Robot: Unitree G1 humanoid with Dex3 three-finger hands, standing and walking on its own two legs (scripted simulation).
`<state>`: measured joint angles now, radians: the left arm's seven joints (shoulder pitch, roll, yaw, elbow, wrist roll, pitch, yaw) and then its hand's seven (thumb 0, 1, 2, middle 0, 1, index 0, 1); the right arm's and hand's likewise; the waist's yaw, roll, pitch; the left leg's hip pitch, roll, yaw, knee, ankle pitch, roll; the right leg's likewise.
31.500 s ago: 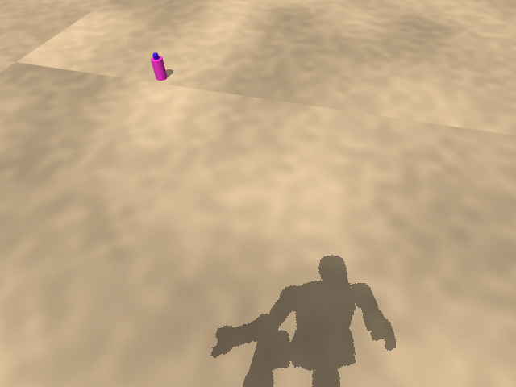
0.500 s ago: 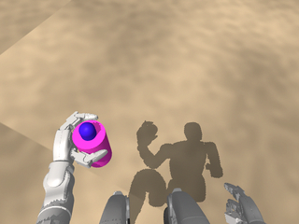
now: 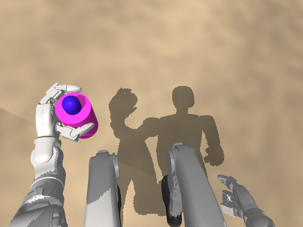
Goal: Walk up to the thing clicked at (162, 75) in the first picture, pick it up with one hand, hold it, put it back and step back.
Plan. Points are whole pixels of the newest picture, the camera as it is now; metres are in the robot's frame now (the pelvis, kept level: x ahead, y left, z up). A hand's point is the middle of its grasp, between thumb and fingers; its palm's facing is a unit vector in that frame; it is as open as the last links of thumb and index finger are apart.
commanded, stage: crouch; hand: left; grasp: from the side
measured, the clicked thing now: (78, 115) +0.40 +0.18 -0.08
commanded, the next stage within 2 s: lower in 1.02 s
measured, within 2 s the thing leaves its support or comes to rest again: neither
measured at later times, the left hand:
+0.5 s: hand (85, 120) +0.42 +0.18 -0.19, palm faces +0.01 -1.00 -0.03, open 11.0 cm
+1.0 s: hand (88, 122) +0.43 +0.19 -0.25, palm faces -0.01 -1.00 -0.03, open 11.0 cm
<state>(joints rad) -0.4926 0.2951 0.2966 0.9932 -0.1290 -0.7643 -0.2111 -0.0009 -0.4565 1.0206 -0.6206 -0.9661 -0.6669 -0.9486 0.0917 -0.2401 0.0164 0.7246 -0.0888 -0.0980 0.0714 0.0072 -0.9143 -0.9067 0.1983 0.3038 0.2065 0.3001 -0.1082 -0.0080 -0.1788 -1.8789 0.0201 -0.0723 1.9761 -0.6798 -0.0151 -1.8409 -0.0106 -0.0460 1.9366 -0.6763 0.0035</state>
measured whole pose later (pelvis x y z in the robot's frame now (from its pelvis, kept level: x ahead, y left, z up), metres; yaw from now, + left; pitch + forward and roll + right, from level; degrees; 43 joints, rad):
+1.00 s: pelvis -0.02 +0.01 -0.15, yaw -5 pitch +26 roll -9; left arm -0.60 0.49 0.37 1.07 -0.10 -0.78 -0.17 0.00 -0.48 1.05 -0.63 -0.97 -0.67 -0.95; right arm 0.02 -0.30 0.17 0.72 -0.17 -0.03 0.12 0.00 -0.94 -0.91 0.20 0.30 0.21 0.30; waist -0.20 -0.07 0.04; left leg -2.26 0.00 -0.18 2.48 -0.69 -0.02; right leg -2.17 0.01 -0.12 2.37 -0.66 0.02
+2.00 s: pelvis -0.03 +0.02 -0.17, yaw -11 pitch +18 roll -15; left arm -0.64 0.71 0.41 1.30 -0.09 -0.95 -0.09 0.00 -0.48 1.05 -0.64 -0.95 -0.68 -0.93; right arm -0.10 -0.35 0.41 0.63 -0.30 -0.01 0.15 0.00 -0.92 -0.90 0.20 0.30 0.21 0.30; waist -0.27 -0.21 0.25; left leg -2.24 0.00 -0.31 2.61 -0.71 -0.02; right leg -2.10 0.04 -0.21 2.40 -0.64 0.06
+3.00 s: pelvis -0.03 +0.02 -0.17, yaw -12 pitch +16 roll -17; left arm -0.64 0.75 0.45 1.20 -0.08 -1.01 -0.11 -0.01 -0.59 0.03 -0.14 -0.04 -0.14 -0.04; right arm -0.12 -0.35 0.44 0.59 -0.31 0.02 0.14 0.00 -0.90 -0.89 0.20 0.30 0.21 0.30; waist -0.24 -0.24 0.26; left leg -2.22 0.00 -0.34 2.62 -0.71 -0.01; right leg -2.07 0.06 -0.24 2.37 -0.62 0.06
